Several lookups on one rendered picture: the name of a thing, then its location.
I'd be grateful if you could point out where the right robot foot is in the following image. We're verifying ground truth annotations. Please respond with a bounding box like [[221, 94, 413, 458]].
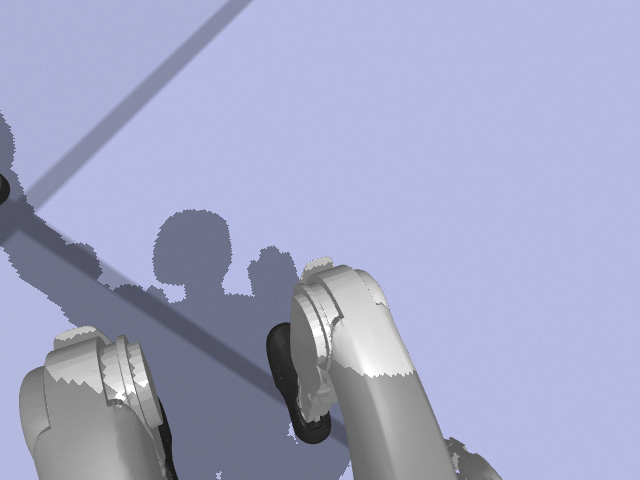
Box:
[[266, 323, 331, 444]]

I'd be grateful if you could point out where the tin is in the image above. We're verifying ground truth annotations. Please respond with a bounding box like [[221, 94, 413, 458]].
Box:
[[0, 174, 10, 205]]

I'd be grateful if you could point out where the right robot hand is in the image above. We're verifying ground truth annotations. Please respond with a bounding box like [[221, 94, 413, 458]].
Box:
[[444, 437, 503, 480]]

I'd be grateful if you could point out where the left robot foot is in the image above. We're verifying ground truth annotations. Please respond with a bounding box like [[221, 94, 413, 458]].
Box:
[[158, 397, 178, 480]]

